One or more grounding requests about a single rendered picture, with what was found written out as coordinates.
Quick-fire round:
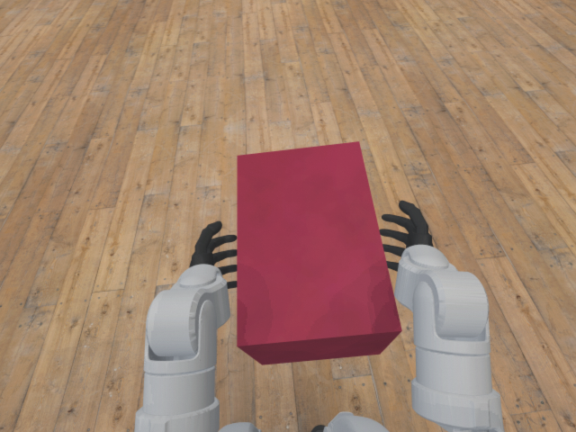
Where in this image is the left robot forearm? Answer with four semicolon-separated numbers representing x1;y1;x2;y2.
134;264;230;432

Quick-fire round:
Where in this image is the robot right shin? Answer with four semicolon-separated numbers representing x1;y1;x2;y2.
329;411;354;423

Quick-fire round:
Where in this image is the robot left hand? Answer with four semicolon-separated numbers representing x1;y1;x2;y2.
189;221;237;289

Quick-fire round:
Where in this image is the carton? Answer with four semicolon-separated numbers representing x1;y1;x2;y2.
237;141;402;365

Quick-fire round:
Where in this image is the right robot forearm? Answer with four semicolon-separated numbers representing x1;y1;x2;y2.
394;245;505;432

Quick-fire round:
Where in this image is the robot right hand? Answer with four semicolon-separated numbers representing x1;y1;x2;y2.
379;201;434;272

